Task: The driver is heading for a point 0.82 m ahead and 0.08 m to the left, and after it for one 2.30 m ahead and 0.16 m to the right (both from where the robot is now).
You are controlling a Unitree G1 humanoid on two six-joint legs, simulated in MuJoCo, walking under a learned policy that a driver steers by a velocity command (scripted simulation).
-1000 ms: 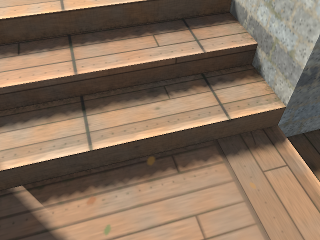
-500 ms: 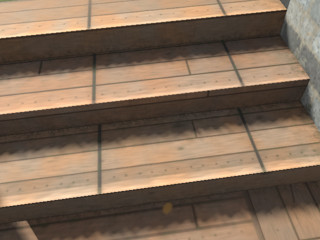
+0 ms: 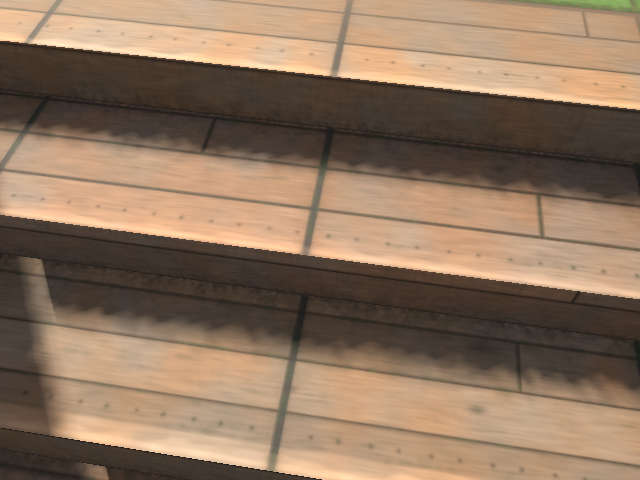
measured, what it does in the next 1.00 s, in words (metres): climbs, turning left: right foot, then left foot 0.14 m higher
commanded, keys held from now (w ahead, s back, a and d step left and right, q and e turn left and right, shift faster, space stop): w+q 0.44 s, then w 0.56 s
